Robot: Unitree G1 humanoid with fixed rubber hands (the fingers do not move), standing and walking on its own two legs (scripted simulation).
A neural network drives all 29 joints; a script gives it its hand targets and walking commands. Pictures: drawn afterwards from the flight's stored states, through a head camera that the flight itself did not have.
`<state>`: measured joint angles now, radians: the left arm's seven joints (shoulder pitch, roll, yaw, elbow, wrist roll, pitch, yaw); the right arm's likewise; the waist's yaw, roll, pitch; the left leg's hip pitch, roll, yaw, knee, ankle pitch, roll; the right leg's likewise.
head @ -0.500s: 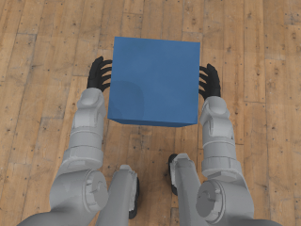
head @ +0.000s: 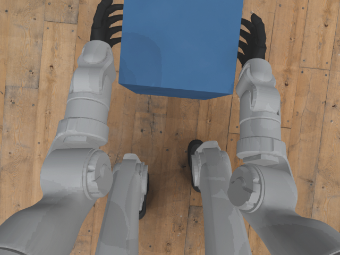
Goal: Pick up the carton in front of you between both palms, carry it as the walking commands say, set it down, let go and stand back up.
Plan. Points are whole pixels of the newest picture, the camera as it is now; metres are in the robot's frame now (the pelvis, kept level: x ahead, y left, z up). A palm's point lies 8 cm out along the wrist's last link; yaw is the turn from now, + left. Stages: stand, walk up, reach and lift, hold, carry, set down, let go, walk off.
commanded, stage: set down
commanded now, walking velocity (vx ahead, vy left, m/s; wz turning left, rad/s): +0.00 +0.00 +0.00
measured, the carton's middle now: (176, 51) +0.53 -0.07 -0.20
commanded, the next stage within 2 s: none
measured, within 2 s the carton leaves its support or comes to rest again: rests again in 1.04 s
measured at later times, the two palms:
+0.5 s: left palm (127, 43) +0.58 +0.05 -0.26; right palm (239, 59) +0.50 -0.24 -0.25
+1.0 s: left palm (129, 48) +0.58 +0.05 -0.29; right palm (237, 60) +0.51 -0.24 -0.28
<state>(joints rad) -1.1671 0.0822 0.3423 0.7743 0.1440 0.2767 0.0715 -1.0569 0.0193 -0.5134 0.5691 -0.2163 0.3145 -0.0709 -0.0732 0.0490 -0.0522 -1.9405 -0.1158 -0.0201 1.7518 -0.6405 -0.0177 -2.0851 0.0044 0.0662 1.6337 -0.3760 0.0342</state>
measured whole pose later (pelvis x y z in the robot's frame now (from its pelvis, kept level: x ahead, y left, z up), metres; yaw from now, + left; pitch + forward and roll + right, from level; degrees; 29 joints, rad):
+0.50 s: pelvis -0.01 +0.01 -0.09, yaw -1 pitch +45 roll +0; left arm -1.57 0.27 0.15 1.01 0.05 0.27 0.10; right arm -1.41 -0.14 -0.50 0.75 -0.11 0.32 -0.10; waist -0.15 0.04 0.27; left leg -2.15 -0.14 -0.02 2.09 -0.72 -0.01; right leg -2.29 0.00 0.06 1.93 -0.42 0.05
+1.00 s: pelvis -0.02 +0.01 -0.11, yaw -1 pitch +42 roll -3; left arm -1.66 0.29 0.07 1.11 0.02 0.25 0.10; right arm -1.48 -0.23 -0.54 0.93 -0.09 0.25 -0.01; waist -0.16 0.01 0.35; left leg -2.20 -0.18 -0.04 2.18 -0.72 -0.01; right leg -2.32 -0.03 0.04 2.01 -0.43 0.06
